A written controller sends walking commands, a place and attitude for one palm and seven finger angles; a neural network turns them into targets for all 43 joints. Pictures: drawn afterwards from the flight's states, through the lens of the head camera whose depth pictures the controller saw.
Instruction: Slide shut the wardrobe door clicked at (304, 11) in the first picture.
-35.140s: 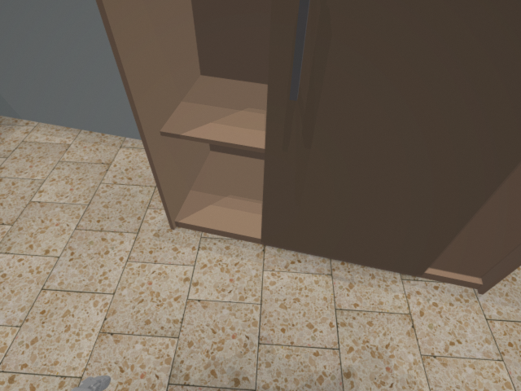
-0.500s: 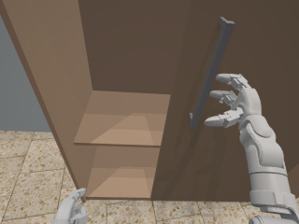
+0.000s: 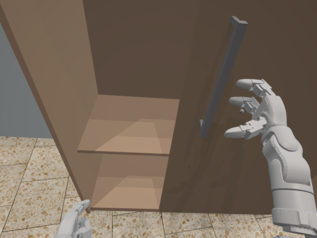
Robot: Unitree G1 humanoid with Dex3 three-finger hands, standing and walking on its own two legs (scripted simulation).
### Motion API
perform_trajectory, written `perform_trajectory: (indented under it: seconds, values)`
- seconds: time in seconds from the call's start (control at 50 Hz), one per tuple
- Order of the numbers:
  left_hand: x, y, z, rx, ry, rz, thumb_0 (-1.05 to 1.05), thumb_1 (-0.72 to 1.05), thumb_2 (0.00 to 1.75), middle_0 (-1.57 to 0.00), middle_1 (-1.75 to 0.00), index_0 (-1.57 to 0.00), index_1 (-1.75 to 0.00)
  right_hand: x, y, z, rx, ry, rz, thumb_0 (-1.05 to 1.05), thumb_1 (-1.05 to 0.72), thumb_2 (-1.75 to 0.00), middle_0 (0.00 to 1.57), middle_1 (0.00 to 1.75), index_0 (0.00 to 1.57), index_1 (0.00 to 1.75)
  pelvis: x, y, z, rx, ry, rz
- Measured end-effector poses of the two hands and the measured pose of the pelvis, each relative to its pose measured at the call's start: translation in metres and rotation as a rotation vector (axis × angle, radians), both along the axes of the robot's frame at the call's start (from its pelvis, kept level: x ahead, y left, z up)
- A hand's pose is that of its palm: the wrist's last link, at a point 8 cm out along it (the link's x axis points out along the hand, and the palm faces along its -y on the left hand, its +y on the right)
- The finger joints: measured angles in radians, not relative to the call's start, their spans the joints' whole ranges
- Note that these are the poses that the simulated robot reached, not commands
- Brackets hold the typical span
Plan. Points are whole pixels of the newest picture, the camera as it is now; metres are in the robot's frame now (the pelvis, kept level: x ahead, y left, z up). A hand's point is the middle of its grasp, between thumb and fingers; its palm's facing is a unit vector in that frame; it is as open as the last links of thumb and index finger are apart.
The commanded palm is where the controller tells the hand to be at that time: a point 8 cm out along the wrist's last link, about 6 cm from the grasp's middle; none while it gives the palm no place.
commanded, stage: move the hooked fingers beside the handle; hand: right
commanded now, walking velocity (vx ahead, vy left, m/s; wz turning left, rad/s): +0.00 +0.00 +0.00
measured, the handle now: (216, 86) +0.45 -0.11 +0.21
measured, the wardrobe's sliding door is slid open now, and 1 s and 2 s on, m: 0.42 0.42 0.42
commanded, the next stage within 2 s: none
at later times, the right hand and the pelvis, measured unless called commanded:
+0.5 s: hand (249, 108) +0.37 -0.17 +0.21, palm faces -0.02 +1.00 -0.03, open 14.0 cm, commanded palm +0.34 -0.22 +0.20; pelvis +0.00 -0.01 +0.00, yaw -1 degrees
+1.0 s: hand (240, 116) +0.36 -0.16 +0.19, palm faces -0.05 +1.00 -0.02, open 14.0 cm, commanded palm +0.34 -0.22 +0.20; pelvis +0.00 -0.01 +0.00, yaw -1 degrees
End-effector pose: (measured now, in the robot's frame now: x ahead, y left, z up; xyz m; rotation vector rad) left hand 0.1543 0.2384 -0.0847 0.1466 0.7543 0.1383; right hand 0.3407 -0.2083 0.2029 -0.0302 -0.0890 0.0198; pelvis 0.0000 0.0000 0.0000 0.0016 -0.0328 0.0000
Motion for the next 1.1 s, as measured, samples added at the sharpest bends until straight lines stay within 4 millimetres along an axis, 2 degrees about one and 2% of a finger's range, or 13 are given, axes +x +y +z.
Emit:
perform_trajectory:
  seconds: [0.1, 0.28, 0.46, 0.58, 0.64, 0.74, 0.8, 0.86, 0.94, 0.98, 1.04, 1.1]
  values:
    - [0.005, -0.006, 0.002, 0.001, -0.006, -0.012, 0.01, 0.90, 0.90, -0.20, -0.30, -0.20, -0.30, 0.000, -0.008, 0.008, 0.006, -0.016, -0.008, -0.02, 0.50, -0.30, 0.30, 1.20, 0.30, 1.20, 0.000, -0.002, 0.000, 0.002, -0.003, -0.002]
    - [0.010, -0.012, 0.005, 0.004, -0.019, -0.022, 0.01, 0.90, 0.90, -0.20, -0.30, -0.21, -0.30, -0.005, -0.015, -0.007, 0.001, 0.046, -0.003, -0.01, 0.50, -0.30, 0.30, 1.20, 0.30, 1.20, -0.003, -0.007, 0.000, 0.004, 0.001, -0.008]
    - [0.008, -0.016, 0.003, 0.011, -0.006, -0.028, 0.01, 0.90, 0.90, -0.20, -0.30, -0.21, -0.30, 0.002, -0.018, 0.012, -0.003, -0.016, -0.006, -0.02, 0.50, -0.30, 0.30, 1.20, 0.30, 1.20, -0.003, -0.010, 0.001, 0.005, -0.002, -0.014]
    - [0.003, -0.016, 0.000, 0.000, 0.014, -0.010, 0.01, 0.90, 0.90, -0.20, -0.30, -0.21, -0.30, 0.008, -0.011, -0.008, 0.011, 0.075, 0.016, -0.01, 0.50, -0.30, 0.30, 1.20, 0.30, 1.20, -0.002, -0.012, 0.001, 0.005, 0.009, -0.007]
    - [0.000, -0.015, 0.000, 0.002, 0.015, -0.003, 0.01, 0.90, 0.90, -0.20, -0.30, -0.21, -0.30, 0.005, -0.011, -0.012, 0.012, 0.064, 0.011, -0.01, 0.50, -0.30, 0.30, 1.20, 0.30, 1.20, 0.000, -0.012, 0.001, 0.004, 0.008, 0.001]
    - [-0.001, -0.012, 0.001, 0.011, 0.014, -0.005, 0.01, 0.90, 0.90, -0.20, -0.30, -0.21, -0.30, 0.000, -0.020, 0.005, 0.002, -0.036, -0.018, -0.02, 0.50, -0.30, 0.30, 1.20, 0.30, 1.20, 0.002, -0.009, 0.001, 0.003, 0.000, 0.003]
    - [0.000, -0.010, 0.001, 0.016, 0.020, -0.006, 0.01, 0.90, 0.90, -0.20, -0.30, -0.21, -0.30, 0.002, -0.027, 0.012, -0.002, -0.037, -0.032, -0.02, 0.50, -0.30, 0.30, 1.20, 0.30, 1.20, 0.002, -0.009, 0.001, 0.005, -0.002, -0.003]
    - [0.001, -0.008, 0.000, 0.015, 0.024, -0.006, 0.01, 0.90, 0.90, -0.20, -0.30, -0.21, -0.30, 0.004, -0.028, 0.005, -0.007, 0.025, -0.024, -0.01, 0.50, -0.30, 0.30, 1.20, 0.30, 1.20, 0.000, -0.009, 0.001, 0.006, 0.003, -0.011]
    - [0.005, -0.008, -0.001, 0.015, 0.018, -0.008, 0.01, 0.90, 0.90, -0.20, -0.30, -0.20, -0.30, 0.004, -0.014, -0.015, 0.001, 0.098, 0.018, -0.01, 0.50, -0.30, 0.29, 1.20, 0.29, 1.20, -0.001, -0.010, 0.001, 0.006, 0.011, -0.015]
    - [0.006, -0.008, 0.000, 0.015, 0.010, -0.008, 0.01, 0.90, 0.90, -0.20, -0.30, -0.20, -0.30, 0.003, -0.006, -0.018, 0.005, 0.089, 0.032, -0.01, 0.50, -0.30, 0.29, 1.20, 0.29, 1.20, -0.001, -0.009, 0.001, 0.004, 0.011, -0.011]
    - [0.008, -0.010, 0.003, 0.013, -0.008, -0.013, 0.01, 0.90, 0.90, -0.20, -0.30, -0.20, -0.30, 0.001, -0.003, -0.006, 0.006, 0.008, 0.024, -0.02, 0.50, -0.30, 0.30, 1.20, 0.30, 1.20, 0.001, -0.007, 0.001, 0.001, 0.008, -0.003]
    - [0.009, -0.010, 0.005, 0.005, -0.020, -0.015, 0.01, 0.90, 0.90, -0.20, -0.30, -0.20, -0.30, -0.001, -0.010, 0.014, 0.005, -0.076, -0.008, -0.02, 0.50, -0.30, 0.30, 1.20, 0.30, 1.20, 0.003, -0.005, 0.001, -0.001, 0.001, 0.004]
